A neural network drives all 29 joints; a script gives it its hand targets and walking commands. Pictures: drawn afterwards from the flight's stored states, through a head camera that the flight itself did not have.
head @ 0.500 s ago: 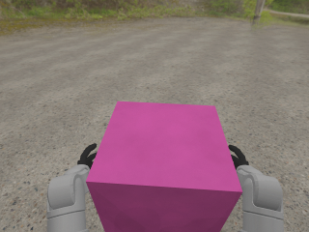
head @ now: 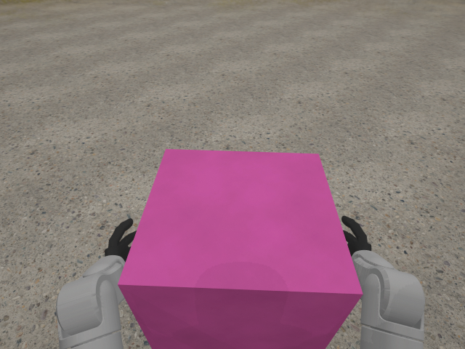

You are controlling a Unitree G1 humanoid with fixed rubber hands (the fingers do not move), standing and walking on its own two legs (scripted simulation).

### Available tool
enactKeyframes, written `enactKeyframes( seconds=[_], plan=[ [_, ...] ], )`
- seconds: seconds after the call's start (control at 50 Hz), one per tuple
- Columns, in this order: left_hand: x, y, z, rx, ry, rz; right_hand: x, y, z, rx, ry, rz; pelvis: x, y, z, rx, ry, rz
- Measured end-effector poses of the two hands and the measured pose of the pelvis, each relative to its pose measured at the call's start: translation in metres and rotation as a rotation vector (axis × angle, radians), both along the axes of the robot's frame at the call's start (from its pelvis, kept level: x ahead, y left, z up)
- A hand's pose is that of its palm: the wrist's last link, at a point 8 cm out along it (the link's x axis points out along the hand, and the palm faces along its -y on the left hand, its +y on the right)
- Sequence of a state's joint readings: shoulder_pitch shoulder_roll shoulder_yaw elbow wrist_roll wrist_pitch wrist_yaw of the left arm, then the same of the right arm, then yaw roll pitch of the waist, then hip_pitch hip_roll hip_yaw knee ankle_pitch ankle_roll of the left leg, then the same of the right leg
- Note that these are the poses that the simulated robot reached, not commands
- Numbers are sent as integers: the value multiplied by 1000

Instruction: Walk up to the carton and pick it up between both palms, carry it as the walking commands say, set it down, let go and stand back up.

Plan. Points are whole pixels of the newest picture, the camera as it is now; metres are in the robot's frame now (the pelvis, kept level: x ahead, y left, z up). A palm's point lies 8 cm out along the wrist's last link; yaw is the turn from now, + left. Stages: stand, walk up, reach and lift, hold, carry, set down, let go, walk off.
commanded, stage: carry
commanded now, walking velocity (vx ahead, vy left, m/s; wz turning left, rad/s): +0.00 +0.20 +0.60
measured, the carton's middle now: (238, 255) +0.28 +0.00 +0.03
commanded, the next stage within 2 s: none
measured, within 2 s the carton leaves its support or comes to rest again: neither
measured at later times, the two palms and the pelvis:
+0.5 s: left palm out of the picture +0.17 +0.37 +0.06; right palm (229, 249) +0.26 +0.01 +0.07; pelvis -0.01 +0.13 +0.00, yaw +15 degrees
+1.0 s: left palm out of the picture +0.04 +0.54 +0.07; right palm (99, 275) +0.23 +0.22 +0.08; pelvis -0.07 +0.25 +0.00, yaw +33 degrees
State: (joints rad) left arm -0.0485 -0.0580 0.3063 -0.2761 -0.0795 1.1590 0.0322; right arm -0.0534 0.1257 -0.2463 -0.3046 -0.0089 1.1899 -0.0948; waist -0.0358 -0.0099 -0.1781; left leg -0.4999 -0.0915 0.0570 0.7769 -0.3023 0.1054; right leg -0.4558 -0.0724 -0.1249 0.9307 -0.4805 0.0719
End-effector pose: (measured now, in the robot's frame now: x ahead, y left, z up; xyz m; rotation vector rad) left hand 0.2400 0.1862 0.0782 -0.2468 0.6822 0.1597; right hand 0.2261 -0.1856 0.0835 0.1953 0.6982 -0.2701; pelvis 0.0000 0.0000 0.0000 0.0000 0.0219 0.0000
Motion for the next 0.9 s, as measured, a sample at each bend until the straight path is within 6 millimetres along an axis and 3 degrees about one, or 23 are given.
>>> enactKeyframes(
  seconds=[0.1, 0.18, 0.26, 0.34, 0.42, 0.5, 0.66, 0.74, 0.82, 0.9],
  plan=[
    [-9, 17, 10, 28, -4, 32, 4, 16, 0, 17, -2, 46, -1, 12, 6, -3, 2, 46],
    [-18, 44, 18, 20, -20, 90, 17, 44, 11, 5, -20, 108, 1, 27, 12, 2, 2, 107],
    [-27, 80, 17, 28, -27, 142, 32, 82, 14, -10, -29, 180, 1, 52, 12, -3, 33, 176],
    [-40, 128, -3, 8, -7, 205, 42, 133, 2, -33, -10, 246, -1, 84, 2, -15, 61, 238],
    [-61, 166, -21, -33, 47, 272, 39, 176, -10, -21, 47, 265, -5, 107, 3, -21, 46, 262],
    [-67, 188, -21, -31, 42, 278, 38, 199, -9, -30, 39, 280, -11, 125, 4, -37, 45, 272],
    [-83, 222, -4, 32, 11, 307, 33, 236, -10, 25, 6, 313, -25, 155, 6, -36, 61, 310],
    [-101, 240, 10, 54, 7, 350, 25, 257, -10, 54, 6, 352, -31, 171, 12, -35, 46, 359],
    [-125, 264, 17, 31, -29, 418, 25, 290, 7, 32, -32, 419, -36, 187, 16, -16, 42, 427],
    [-154, 299, 17, 34, -61, 479, 23, 335, 15, -1, -71, 511, -49, 213, 13, -20, 58, 512]
  ],
)
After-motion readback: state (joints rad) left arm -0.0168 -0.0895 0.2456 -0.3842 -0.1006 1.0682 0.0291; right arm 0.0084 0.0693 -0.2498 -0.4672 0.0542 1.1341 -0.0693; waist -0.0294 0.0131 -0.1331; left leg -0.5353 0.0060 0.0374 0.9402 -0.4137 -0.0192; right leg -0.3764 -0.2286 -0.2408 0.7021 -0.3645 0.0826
